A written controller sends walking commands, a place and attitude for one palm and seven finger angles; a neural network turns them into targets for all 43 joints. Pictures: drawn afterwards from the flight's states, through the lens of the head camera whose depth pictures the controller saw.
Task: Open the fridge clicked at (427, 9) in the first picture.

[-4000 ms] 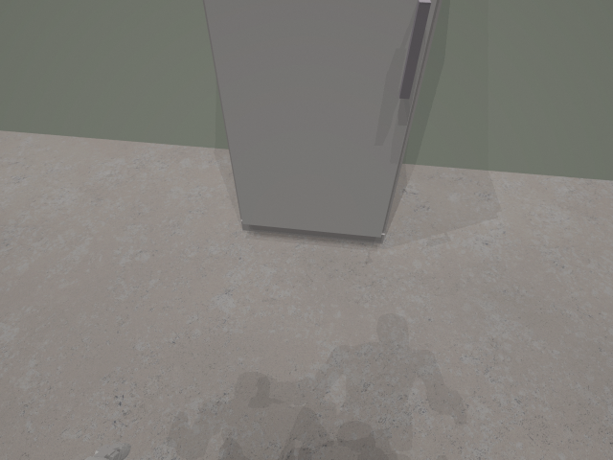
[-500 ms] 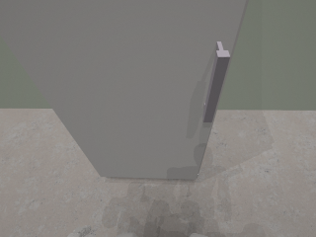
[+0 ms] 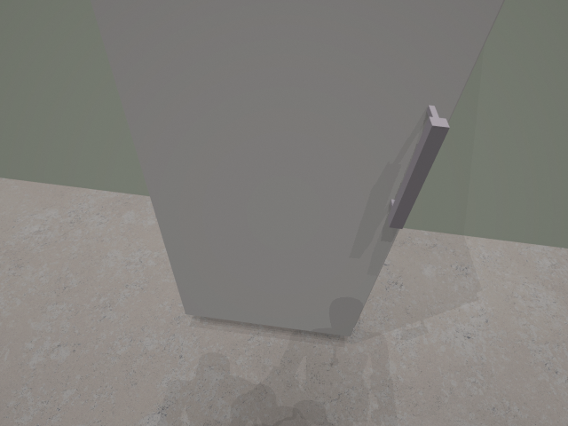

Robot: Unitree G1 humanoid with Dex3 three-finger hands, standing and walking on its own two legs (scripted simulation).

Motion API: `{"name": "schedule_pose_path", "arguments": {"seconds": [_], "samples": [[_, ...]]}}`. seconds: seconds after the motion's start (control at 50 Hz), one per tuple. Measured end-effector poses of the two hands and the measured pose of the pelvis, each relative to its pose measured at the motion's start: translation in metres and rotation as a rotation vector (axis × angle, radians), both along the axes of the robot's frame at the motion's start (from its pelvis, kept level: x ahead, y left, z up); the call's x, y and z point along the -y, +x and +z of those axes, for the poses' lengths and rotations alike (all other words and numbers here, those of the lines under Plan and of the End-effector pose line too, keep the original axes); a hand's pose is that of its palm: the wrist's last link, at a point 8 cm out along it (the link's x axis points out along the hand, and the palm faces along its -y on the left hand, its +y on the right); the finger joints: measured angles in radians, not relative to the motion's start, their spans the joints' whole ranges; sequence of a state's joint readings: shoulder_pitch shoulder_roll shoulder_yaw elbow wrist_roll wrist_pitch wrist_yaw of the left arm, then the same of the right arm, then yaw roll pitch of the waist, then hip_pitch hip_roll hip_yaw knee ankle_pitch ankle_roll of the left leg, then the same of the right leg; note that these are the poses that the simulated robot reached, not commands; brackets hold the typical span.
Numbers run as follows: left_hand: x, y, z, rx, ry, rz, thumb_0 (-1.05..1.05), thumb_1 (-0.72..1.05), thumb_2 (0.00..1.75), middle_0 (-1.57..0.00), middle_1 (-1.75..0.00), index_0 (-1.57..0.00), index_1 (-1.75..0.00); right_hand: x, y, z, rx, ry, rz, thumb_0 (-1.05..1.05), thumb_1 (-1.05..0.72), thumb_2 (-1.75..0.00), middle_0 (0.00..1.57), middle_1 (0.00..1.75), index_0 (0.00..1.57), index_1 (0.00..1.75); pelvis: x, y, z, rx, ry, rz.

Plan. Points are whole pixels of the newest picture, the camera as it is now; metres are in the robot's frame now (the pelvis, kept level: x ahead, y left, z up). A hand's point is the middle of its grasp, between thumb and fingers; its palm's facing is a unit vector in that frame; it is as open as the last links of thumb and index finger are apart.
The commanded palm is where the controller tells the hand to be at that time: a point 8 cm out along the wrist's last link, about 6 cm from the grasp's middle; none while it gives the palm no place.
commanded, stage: come to a stop and stand still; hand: right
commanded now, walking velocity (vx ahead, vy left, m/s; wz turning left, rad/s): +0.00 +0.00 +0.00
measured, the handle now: (412, 171) +0.54 -0.20 +0.09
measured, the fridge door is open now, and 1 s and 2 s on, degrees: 0 0 0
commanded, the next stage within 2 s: look again from close up in 0.68 s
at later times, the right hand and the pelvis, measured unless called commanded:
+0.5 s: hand out of the picture -0.05 -0.14 -0.18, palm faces +0.07 +0.98 -0.16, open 7.3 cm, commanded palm none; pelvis -0.04 +0.01 +0.00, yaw +0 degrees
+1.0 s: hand out of the picture -0.03 -0.20 -0.18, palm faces +0.05 +0.98 -0.19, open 7.4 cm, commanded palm none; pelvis -0.03 -0.03 -0.01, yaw -1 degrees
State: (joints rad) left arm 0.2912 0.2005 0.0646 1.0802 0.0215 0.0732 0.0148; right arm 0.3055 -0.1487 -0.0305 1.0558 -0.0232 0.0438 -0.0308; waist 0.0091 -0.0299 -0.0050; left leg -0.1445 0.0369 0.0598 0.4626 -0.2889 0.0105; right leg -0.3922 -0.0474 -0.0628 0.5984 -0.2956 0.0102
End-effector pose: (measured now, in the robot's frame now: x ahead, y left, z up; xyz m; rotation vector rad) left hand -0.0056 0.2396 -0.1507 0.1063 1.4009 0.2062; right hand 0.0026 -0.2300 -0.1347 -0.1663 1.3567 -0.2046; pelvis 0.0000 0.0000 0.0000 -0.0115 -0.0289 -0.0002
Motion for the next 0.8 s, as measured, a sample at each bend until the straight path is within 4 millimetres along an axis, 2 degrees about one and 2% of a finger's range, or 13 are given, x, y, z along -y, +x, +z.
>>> {"name": "schedule_pose_path", "arguments": {"seconds": [0.12, 0.22, 0.38, 0.54, 0.66, 0.8], "samples": [[0.000, -0.042, 0.000, -0.063, -0.019, 0.017, 0.01, 0.91, 0.89, -0.19, -0.30, -0.19, -0.30, -0.027, -0.012, -0.004, -0.022, 0.040, 0.013, 0.01, -0.91, -0.90, 0.20, 0.30, 0.20, 0.30, -0.011, -0.008, 0.001, -0.004, 0.005, -0.003], [0.013, -0.060, -0.002, -0.117, -0.030, -0.011, 0.01, 0.91, 0.89, -0.19, -0.30, -0.19, -0.30, -0.029, -0.028, -0.014, -0.048, 0.053, -0.016, 0.03, -0.94, -0.90, 0.20, 0.30, 0.21, 0.30, -0.014, -0.018, -0.003, 0.002, 0.020, -0.016], [0.028, -0.055, -0.001, -0.068, -0.065, -0.029, 0.01, 0.91, 0.89, -0.19, -0.30, -0.19, -0.30, -0.036, -0.051, -0.012, -0.067, 0.071, -0.029, 0.01, -0.92, -0.90, 0.20, 0.30, 0.20, 0.30, -0.016, -0.031, 0.001, 0.016, 0.013, -0.007], [0.026, -0.048, 0.000, -0.029, -0.048, -0.041, 0.01, 0.91, 0.89, -0.20, -0.30, -0.20, -0.30, -0.036, -0.065, -0.013, -0.075, 0.082, -0.035, 0.01, -0.91, -0.90, 0.20, 0.30, 0.20, 0.30, -0.011, -0.038, 0.001, 0.010, 0.012, -0.004], [0.024, -0.052, 0.004, -0.036, -0.025, -0.039, 0.01, 0.91, 0.89, -0.19, -0.30, -0.19, -0.30, -0.030, -0.069, -0.014, -0.088, 0.088, -0.033, 0.01, -0.91, -0.90, 0.20, 0.30, 0.20, 0.30, -0.005, -0.038, 0.001, 0.001, 0.013, -0.002], [0.031, -0.053, 0.005, -0.053, -0.022, -0.041, 0.00, 0.91, 0.89, -0.19, -0.30, -0.19, -0.30, -0.019, -0.064, -0.014, -0.087, 0.078, -0.020, 0.01, -0.91, -0.90, 0.20, 0.30, 0.20, 0.30, 0.003, -0.035, 0.001, -0.010, 0.019, -0.001]]}}
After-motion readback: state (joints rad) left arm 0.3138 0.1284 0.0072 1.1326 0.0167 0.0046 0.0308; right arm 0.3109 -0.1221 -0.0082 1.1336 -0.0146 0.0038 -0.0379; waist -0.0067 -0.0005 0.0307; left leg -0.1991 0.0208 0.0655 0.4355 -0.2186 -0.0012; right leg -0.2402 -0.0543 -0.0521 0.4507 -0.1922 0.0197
